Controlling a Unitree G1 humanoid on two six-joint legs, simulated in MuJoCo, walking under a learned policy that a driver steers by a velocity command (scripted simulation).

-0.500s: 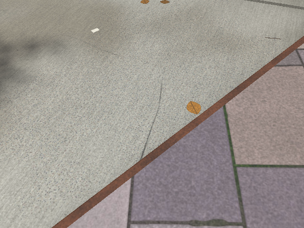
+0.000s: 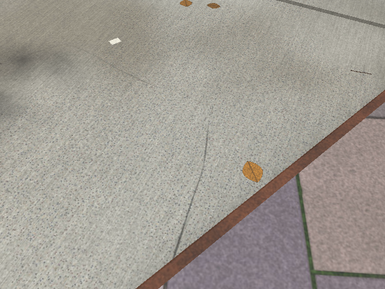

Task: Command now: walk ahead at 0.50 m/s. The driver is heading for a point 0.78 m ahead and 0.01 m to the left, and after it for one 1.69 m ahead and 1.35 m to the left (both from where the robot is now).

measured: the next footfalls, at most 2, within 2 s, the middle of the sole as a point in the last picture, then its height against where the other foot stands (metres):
right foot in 0.42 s outside the picture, level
left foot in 1.00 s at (172, 238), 0.09 m lower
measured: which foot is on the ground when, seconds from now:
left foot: down 0.00-0.44, up 0.46-0.98, down 1.00-1.00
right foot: up 0.00-0.40, down 0.42-1.00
